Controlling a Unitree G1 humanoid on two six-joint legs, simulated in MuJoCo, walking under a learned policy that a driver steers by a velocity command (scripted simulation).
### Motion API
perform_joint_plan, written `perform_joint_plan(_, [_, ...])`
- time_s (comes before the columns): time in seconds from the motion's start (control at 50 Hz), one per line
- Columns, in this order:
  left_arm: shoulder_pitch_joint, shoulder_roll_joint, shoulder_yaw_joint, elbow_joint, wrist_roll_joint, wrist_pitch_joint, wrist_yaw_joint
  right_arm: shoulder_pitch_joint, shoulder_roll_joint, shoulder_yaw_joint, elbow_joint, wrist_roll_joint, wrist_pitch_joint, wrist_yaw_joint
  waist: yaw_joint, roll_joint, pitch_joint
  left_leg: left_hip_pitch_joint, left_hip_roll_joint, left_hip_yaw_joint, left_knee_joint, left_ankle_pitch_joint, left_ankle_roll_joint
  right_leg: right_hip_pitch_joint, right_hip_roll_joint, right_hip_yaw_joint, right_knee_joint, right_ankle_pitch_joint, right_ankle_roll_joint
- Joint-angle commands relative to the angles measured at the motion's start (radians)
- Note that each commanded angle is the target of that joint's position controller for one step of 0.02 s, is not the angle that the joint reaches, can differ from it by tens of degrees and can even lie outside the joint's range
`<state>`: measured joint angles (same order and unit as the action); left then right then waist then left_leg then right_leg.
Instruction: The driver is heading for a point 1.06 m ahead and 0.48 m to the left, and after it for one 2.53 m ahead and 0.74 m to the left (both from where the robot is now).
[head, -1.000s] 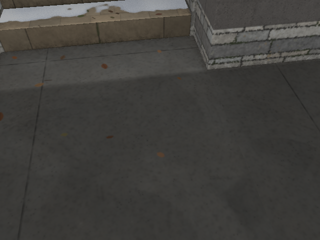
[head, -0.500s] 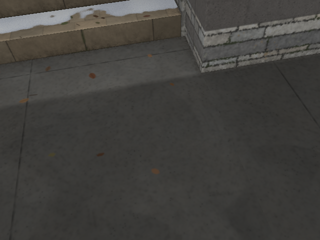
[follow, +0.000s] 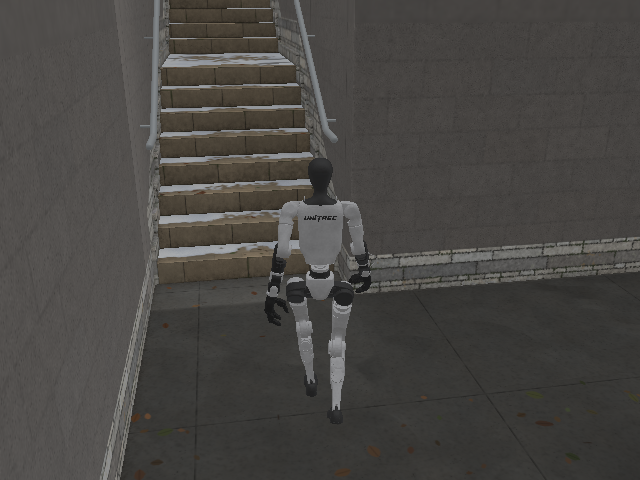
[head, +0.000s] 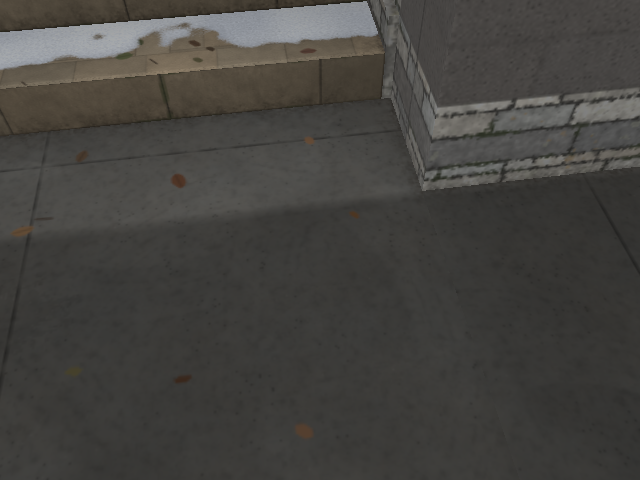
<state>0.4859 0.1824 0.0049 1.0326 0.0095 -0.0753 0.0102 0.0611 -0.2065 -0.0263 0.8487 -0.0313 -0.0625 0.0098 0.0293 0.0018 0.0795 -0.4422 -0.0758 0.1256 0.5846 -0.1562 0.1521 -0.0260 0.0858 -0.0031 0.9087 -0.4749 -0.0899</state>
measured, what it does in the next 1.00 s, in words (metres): walks ahead, turning left: right foot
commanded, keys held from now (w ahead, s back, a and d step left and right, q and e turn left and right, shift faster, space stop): w+q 1.00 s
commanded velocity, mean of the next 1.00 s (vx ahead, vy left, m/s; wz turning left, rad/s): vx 0.50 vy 0.00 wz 0.47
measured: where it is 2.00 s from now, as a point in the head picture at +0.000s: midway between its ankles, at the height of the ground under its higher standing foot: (164, 270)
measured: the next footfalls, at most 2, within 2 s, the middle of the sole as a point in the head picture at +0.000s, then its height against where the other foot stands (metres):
right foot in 0.50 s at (397, 476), level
left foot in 1.04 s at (248, 399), level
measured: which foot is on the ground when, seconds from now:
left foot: down 0.00-0.50, up 0.52-1.00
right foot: up 0.00-0.48, down 0.50-1.00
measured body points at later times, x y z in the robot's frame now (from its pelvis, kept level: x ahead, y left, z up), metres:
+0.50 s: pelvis +0.28 -0.03 +0.01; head +0.31 -0.02 +0.46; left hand +0.48 +0.22 -0.07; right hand +0.24 -0.29 -0.12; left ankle +0.11 +0.04 -0.71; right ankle +0.42 -0.11 -0.72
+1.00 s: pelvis +0.50 +0.05 +0.01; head +0.53 +0.08 +0.46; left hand +0.33 +0.25 -0.13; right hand +0.81 -0.01 -0.07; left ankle +0.57 +0.19 -0.70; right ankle +0.42 -0.11 -0.71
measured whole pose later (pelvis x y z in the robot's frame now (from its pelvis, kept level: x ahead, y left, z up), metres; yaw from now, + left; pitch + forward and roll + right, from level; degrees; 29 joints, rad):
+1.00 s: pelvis +0.50 +0.05 +0.01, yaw +32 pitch +2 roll -2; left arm 0.43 0.23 0.04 0.94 0.02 -0.08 0.01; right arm -0.01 -0.23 -0.03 0.71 -0.04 -0.01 0.08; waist 0.07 0.02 0.06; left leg -0.55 0.02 0.10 0.63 -0.16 0.12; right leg 0.08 -0.04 -0.29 0.30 -0.40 0.03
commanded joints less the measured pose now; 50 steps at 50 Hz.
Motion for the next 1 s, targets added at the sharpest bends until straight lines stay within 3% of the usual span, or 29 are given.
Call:
perform_joint_plan(0.02, [-0.056, 0.153, 0.036, -0.114, 0.013, -0.018, -0.01, 0.244, -0.16, -0.054, 0.054, 0.032, 0.006, 0.002, -0.086, 0.05, -0.108, 0.523, 0.402, -0.693, -0.367, -0.318, 0.212, -0.622, -0.085, 0.069, 0.462, 0.134, -0.022])
perform_joint_plan(0.04, [-0.105, 0.151, 0.038, -0.124, 0.018, -0.024, -0.013, 0.203, -0.109, -0.043, 0.055, 0.028, 0.0, 0.008, -0.064, -0.001, -0.038, 0.403, 0.362, -0.617, -0.404, -0.217, 0.184, -0.587, -0.113, 0.059, 0.399, 0.179, -0.02])
perform_joint_plan(0.08, [-0.096, 0.109, 0.033, -0.127, 0.032, -0.005, -0.021, 0.22, -0.067, -0.026, 0.087, 0.024, -0.016, 0.003, -0.001, -0.006, -0.014, 0.261, 0.284, -0.486, -0.427, -0.03, 0.138, -0.485, -0.151, 0.057, 0.301, 0.196, 0.01])
perform_joint_plan(0.14, [-0.135, 0.077, 0.027, -0.149, 0.034, 0.016, -0.028, 0.274, -0.107, -0.033, 0.113, 0.027, -0.034, -0.004, 0.017, 0.01, -0.012, 0.202, 0.238, -0.393, -0.444, 0.098, 0.134, -0.472, -0.168, 0.026, 0.176, 0.213, 0.057])
perform_joint_plan(0.18, [-0.24, 0.089, 0.028, -0.191, 0.032, 0.024, -0.028, 0.305, -0.131, -0.038, 0.117, 0.029, -0.033, -0.005, -0.001, 0.023, 0.014, 0.184, 0.22, -0.372, -0.468, 0.088, 0.126, -0.525, -0.18, 0.007, 0.077, 0.29, 0.086])
perform_joint_plan(0.22, [-0.351, 0.1, 0.029, -0.23, 0.027, 0.028, -0.027, 0.349, -0.129, -0.037, 0.121, 0.03, -0.028, -0.004, -0.035, 0.031, 0.028, 0.212, 0.206, -0.372, -0.47, 0.111, 0.104, -0.575, -0.18, -0.002, -0.034, 0.384, 0.107])
perform_joint_plan(0.28, [-0.462, 0.101, 0.027, -0.269, 0.022, 0.029, -0.03, 0.417, -0.133, -0.039, 0.126, 0.028, -0.023, -0.004, -0.082, 0.049, 0.006, 0.297, 0.193, -0.374, -0.428, 0.189, 0.071, -0.603, -0.16, -0.003, -0.145, 0.478, 0.121])
perform_joint_plan(0.38, [-0.609, 0.109, 0.021, -0.338, 0.014, 0.022, -0.031, 0.485, -0.147, -0.044, 0.121, 0.012, -0.014, -0.014, -0.133, 0.075, -0.005, 0.437, 0.207, -0.419, -0.323, 0.329, 0.076, -0.627, -0.116, 0.0, -0.261, 0.43, 0.123])
perform_joint_plan(0.44, [-0.558, 0.133, 0.026, -0.346, 0.006, 0.004, -0.03, 0.435, -0.176, -0.056, 0.097, 0.008, -0.01, -0.026, -0.086, 0.097, -0.021, 0.425, 0.219, -0.45, -0.246, 0.405, 0.043, -0.471, -0.091, 0.016, -0.373, 0.36, 0.097])
perform_joint_plan(0.46, [-0.477, 0.151, 0.034, -0.325, 0.004, -0.003, -0.024, 0.402, -0.191, -0.061, 0.086, 0.01, -0.012, -0.025, -0.047, 0.1, -0.051, 0.389, 0.207, -0.45, -0.185, 0.468, 0.024, -0.339, -0.068, 0.01, -0.414, 0.328, 0.081])
perform_joint_plan(0.48, [-0.339, 0.181, 0.048, -0.284, 0.007, -0.014, -0.014, 0.379, -0.194, -0.063, 0.079, 0.016, -0.017, -0.018, 0.016, 0.058, -0.12, 0.348, 0.16, -0.418, -0.036, 0.501, 0.001, -0.151, -0.062, 0.006, -0.478, 0.349, 0.056])
perform_joint_plan(0.5, [-0.18, 0.247, 0.068, -0.261, 0.03, -0.028, 0.002, 0.364, -0.16, -0.056, 0.053, 0.03, -0.025, -0.009, 0.079, -0.018, -0.244, 0.219, 0.097, -0.369, 0.198, 0.337, -0.022, 0.09, -0.21, 0.141, -0.493, 0.255, 0.01])
perform_joint_plan(0.52, [-0.09, 0.33, 0.087, -0.269, 0.058, -0.021, 0.015, 0.414, -0.06, -0.036, 0.011, 0.065, -0.026, -0.011, 0.075, -0.2, -0.376, -0.063, -0.024, -0.243, 0.483, -0.202, -0.058, 0.355, -0.488, 0.494, -0.533, 0.147, -0.054])
perform_joint_plan(0.54, [-0.129, 0.321, 0.093, -0.262, 0.044, -0.004, 0.01, 0.463, -0.127, -0.049, 0.004, 0.049, -0.017, -0.016, 0.023, -0.284, -0.401, -0.191, -0.017, -0.217, 0.63, -0.383, -0.05, 0.313, -0.549, 0.753, -0.62, 0.08, -0.129])
perform_joint_plan(0.56, [-0.209, 0.216, 0.073, -0.283, 0.036, 0.001, 0.004, 0.428, -0.154, -0.056, 0.025, 0.027, -0.001, -0.019, -0.006, -0.13, -0.248, -0.225, 0.055, -0.227, 0.685, -0.293, -0.048, 0.178, -0.506, 0.623, -0.635, 0.009, -0.115])
perform_joint_plan(0.58, [-0.258, 0.151, 0.059, -0.286, 0.026, -0.003, -0.002, 0.361, -0.136, -0.053, 0.021, 0.017, 0.003, -0.006, -0.007, -0.043, -0.143, -0.211, 0.086, -0.219, 0.655, -0.214, -0.057, 0.048, -0.445, 0.463, -0.661, 0.078, -0.094])
perform_joint_plan(0.6, [-0.276, 0.132, 0.052, -0.281, 0.028, -0.007, -0.003, 0.333, -0.115, -0.053, 0.012, 0.013, 0.009, 0.003, -0.023, -0.054, -0.1, -0.183, 0.111, -0.21, 0.619, -0.176, -0.066, -0.031, -0.399, 0.349, -0.69, 0.18, -0.066])
perform_joint_plan(0.62, [-0.261, 0.135, 0.051, -0.261, 0.018, -0.014, 0.007, 0.314, -0.112, -0.055, -0.001, -0.009, 0.021, 0.013, -0.037, -0.098, -0.064, -0.178, 0.135, -0.206, 0.582, -0.169, -0.08, -0.081, -0.373, 0.27, -0.713, 0.249, -0.051])
perform_joint_plan(0.64, [-0.244, 0.134, 0.051, -0.246, 0.013, -0.023, 0.008, 0.309, -0.101, -0.052, -0.003, -0.015, 0.034, 0.021, -0.042, -0.101, -0.058, -0.169, 0.137, -0.194, 0.583, -0.152, -0.088, -0.1, -0.354, 0.213, -0.724, 0.329, -0.045])
perform_joint_plan(0.7, [-0.191, 0.142, 0.056, -0.215, 0.0, -0.049, 0.003, 0.243, -0.084, -0.048, -0.046, -0.012, 0.053, 0.035, -0.051, -0.084, -0.074, -0.234, 0.149, -0.183, 0.577, -0.082, -0.1, -0.071, -0.358, 0.109, -0.742, 0.504, -0.058])
perform_joint_plan(0.74, [-0.17, 0.144, 0.057, -0.202, 0.001, -0.051, 0.0, 0.178, -0.083, -0.044, -0.078, -0.013, 0.056, 0.043, -0.047, -0.079, -0.063, -0.283, 0.157, -0.172, 0.538, -0.018, -0.107, -0.061, -0.353, 0.042, -0.756, 0.547, -0.062])
perform_joint_plan(0.76, [-0.158, 0.137, 0.057, -0.198, 0.02, -0.051, -0.013, 0.115, -0.091, -0.043, -0.097, -0.014, 0.051, 0.052, -0.027, -0.065, -0.056, -0.287, 0.153, -0.171, 0.498, 0.031, -0.104, -0.061, -0.346, 0.001, -0.758, 0.584, -0.066])
perform_joint_plan(0.78, [-0.152, 0.143, 0.059, -0.191, 0.021, -0.05, -0.018, 0.081, -0.084, -0.04, -0.113, -0.01, 0.048, 0.058, -0.027, -0.078, -0.049, -0.286, 0.15, -0.16, 0.442, 0.075, -0.102, -0.059, -0.335, -0.037, -0.756, 0.609, -0.061])
perform_joint_plan(0.8, [-0.149, 0.142, 0.057, -0.186, 0.009, -0.046, -0.016, 0.072, -0.075, -0.035, -0.119, 0.004, 0.049, 0.06, -0.035, -0.1, -0.042, -0.268, 0.146, -0.134, 0.379, 0.111, -0.103, -0.062, -0.315, -0.073, -0.753, 0.617, -0.052])
perform_joint_plan(0.82, [-0.14, 0.145, 0.057, -0.183, 0.008, -0.044, -0.014, 0.035, -0.07, -0.028, -0.13, 0.003, 0.048, 0.063, -0.024, -0.099, -0.03, -0.243, 0.146, -0.116, 0.313, 0.148, -0.1, -0.07, -0.31, -0.101, -0.751, 0.618, -0.045])
perform_joint_plan(0.88, [-0.089, 0.188, 0.068, -0.165, 0.007, -0.038, 0.001, -0.083, -0.069, -0.017, -0.178, -0.01, 0.049, 0.072, 0.009, -0.086, 0.005, -0.218, 0.144, -0.062, 0.162, 0.141, -0.084, -0.021, -0.347, -0.128, -0.762, 0.601, -0.04])
perform_joint_plan(0.92, [-0.057, 0.198, 0.072, -0.149, 0.016, -0.026, 0.007, -0.126, -0.086, -0.02, -0.198, -0.016, 0.048, 0.076, 0.021, -0.074, 0.025, -0.221, 0.139, -0.042, 0.095, 0.08, -0.067, 0.054, -0.367, -0.156, -0.737, 0.64, -0.032])
perform_joint_plan(0.98, [-0.037, 0.231, 0.078, -0.131, 0.013, -0.003, 0.012, -0.084, -0.096, -0.026, -0.195, -0.014, 0.047, 0.065, -0.007, -0.105, -0.028, -0.066, 0.056, 0.022, 0.036, -0.062, -0.009, 0.112, -0.368, -0.222, -0.563, 1.021, -0.015])
perform_joint_plan(1.0, [-0.034, 0.247, 0.081, -0.128, 0.014, 0.007, 0.014, -0.011, -0.111, -0.035, -0.176, -0.016, 0.044, 0.059, -0.038, -0.106, -0.075, 0.022, 0.015, 0.032, 0.013, -0.105, 0.015, 0.122, -0.368, -0.237, -0.43, 1.136, -0.012])
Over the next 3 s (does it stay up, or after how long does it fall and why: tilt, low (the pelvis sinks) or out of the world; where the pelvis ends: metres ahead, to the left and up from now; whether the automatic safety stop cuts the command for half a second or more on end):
stays up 1.09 0.53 0.02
